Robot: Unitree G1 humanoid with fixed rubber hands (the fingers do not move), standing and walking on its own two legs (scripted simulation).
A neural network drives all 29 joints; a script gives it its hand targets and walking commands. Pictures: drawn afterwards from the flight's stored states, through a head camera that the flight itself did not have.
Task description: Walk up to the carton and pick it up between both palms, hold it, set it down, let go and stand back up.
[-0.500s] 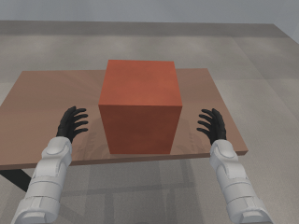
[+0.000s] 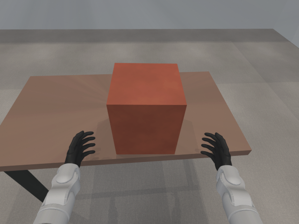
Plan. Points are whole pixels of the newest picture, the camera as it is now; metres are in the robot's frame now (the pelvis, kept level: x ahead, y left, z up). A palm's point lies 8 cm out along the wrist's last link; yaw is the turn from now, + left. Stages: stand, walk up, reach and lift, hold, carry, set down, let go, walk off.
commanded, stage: set down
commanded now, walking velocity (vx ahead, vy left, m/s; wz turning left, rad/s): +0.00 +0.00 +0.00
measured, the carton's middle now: (145, 110) +0.47 +0.01 +0.02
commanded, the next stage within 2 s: let go in 1.50 s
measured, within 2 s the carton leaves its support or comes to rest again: neither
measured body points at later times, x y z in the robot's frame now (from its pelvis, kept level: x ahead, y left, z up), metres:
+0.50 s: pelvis +0.02 -0.01 +0.00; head +0.01 +0.00 +0.45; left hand +0.26 +0.21 -0.02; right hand +0.27 -0.21 -0.03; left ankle -0.01 +0.11 -0.74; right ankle +0.02 -0.11 -0.74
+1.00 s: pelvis +0.02 -0.01 +0.00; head +0.02 +0.00 +0.45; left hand +0.21 +0.22 -0.06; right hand +0.22 -0.21 -0.07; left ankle -0.01 +0.11 -0.74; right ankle +0.02 -0.11 -0.74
